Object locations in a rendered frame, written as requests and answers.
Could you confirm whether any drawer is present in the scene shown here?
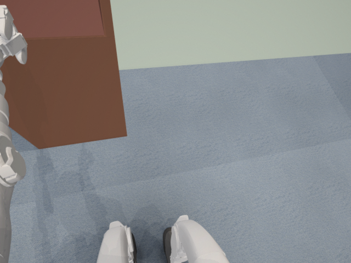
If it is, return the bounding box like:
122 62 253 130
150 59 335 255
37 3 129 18
0 0 104 38

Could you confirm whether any cabinet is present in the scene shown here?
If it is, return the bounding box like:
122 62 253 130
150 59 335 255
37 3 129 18
0 0 127 149

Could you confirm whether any robot left hand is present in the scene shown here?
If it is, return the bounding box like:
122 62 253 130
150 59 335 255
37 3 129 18
0 5 27 68

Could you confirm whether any left robot thigh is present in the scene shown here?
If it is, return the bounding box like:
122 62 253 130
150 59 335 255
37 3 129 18
97 225 134 263

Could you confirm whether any robot left forearm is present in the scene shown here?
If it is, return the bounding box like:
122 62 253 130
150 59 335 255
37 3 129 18
0 70 12 142

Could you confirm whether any robot right shin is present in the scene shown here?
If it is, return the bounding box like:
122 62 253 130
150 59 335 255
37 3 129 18
170 215 189 263

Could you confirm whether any left robot upper arm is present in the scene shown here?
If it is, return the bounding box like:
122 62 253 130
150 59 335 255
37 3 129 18
0 135 26 263

